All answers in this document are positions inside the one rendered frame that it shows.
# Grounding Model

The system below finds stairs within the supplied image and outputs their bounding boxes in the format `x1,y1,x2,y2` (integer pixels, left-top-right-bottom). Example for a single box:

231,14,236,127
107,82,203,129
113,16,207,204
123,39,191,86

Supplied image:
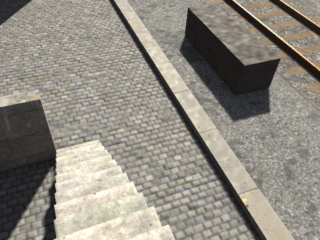
53,139,176,240

